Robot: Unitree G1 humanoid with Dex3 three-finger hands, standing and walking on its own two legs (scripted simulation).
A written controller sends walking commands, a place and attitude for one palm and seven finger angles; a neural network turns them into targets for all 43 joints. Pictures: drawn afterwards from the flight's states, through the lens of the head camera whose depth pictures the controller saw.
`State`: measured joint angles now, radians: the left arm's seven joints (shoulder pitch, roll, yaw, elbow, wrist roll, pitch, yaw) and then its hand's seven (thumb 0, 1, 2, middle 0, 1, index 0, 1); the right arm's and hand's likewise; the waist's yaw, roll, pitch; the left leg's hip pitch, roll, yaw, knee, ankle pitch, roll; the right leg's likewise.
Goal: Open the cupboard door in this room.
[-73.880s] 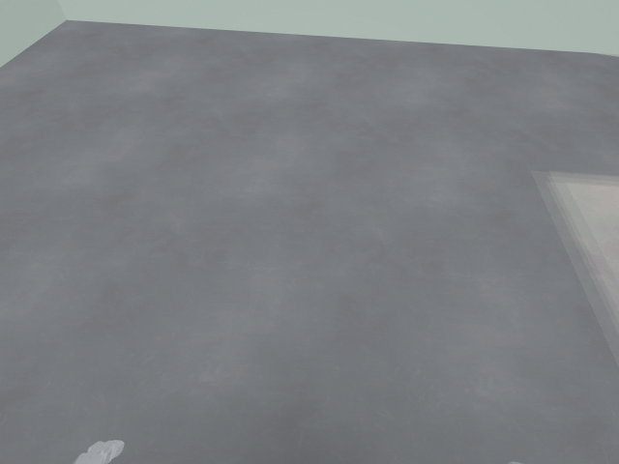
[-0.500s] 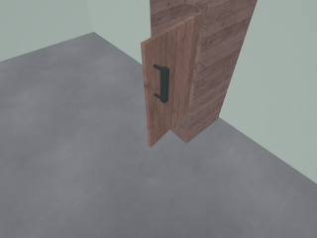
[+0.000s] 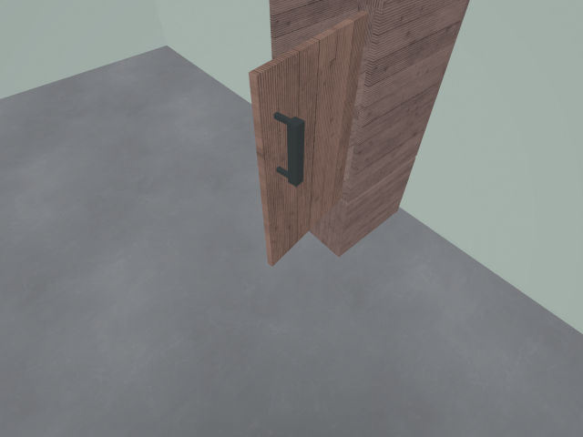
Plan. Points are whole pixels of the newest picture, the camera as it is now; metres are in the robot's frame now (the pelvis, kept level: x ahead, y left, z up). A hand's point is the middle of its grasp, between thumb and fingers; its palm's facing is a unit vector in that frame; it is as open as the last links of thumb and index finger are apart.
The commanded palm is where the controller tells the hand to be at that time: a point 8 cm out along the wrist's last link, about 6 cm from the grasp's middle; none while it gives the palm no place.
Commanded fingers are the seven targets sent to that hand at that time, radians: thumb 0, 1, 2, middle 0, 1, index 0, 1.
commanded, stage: look to check the result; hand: left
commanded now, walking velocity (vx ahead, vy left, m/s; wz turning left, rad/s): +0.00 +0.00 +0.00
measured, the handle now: (287, 149) +0.64 +0.04 +0.01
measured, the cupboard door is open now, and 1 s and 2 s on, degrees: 99 99 99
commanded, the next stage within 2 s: stand and wait in 0.34 s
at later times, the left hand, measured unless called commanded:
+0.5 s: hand out of the picture +0.02 +0.17 -0.17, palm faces +0.03 -0.98 -0.21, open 7.4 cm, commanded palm none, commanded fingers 0.00 0.90 0.90 -0.20 -0.30 -0.20 -0.30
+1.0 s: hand out of the picture +0.04 +0.18 -0.17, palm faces +0.02 -0.97 -0.24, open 7.4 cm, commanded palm none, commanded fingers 0.00 0.90 0.90 -0.20 -0.30 -0.20 -0.30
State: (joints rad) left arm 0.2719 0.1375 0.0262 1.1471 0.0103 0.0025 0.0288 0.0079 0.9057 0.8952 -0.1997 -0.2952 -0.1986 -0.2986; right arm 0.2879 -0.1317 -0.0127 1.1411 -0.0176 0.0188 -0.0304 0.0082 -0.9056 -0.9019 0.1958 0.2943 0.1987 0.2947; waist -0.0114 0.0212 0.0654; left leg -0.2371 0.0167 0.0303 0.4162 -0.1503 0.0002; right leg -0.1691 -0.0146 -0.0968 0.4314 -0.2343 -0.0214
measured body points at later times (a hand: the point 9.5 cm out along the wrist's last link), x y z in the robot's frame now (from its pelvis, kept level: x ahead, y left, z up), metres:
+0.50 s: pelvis +0.01 -0.01 +0.00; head +0.03 -0.02 +0.45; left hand +0.02 +0.22 -0.15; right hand +0.02 -0.23 -0.16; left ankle +0.05 +0.12 -0.74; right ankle +0.00 -0.10 -0.74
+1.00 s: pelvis +0.02 -0.02 +0.00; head +0.04 -0.03 +0.45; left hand +0.04 +0.23 -0.15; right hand +0.04 -0.26 -0.16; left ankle +0.05 +0.12 -0.74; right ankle +0.00 -0.10 -0.74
